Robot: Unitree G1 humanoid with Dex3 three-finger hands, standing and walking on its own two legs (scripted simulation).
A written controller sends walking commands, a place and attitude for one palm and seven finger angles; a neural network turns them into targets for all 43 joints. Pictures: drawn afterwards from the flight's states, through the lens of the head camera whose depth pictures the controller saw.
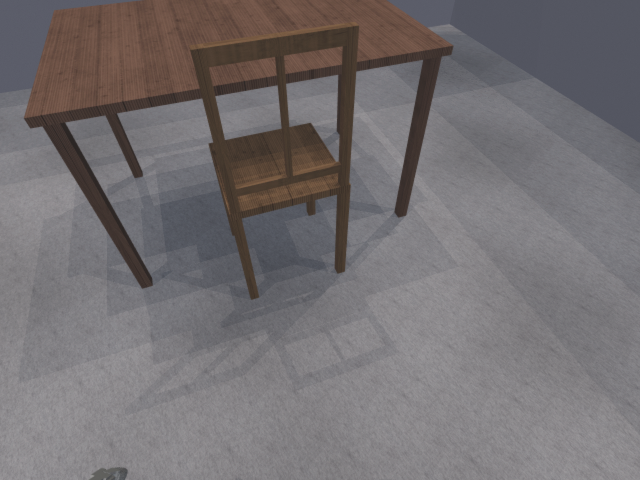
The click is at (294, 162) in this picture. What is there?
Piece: chair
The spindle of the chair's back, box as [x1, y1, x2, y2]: [275, 56, 292, 176]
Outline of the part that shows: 275,57 284,159 287,176 292,175 284,63 283,56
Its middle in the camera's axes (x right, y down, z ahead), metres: -0.09 -0.30 +0.99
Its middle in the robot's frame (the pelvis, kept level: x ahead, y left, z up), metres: +0.93 +0.14 -0.06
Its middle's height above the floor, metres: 0.71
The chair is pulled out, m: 0.00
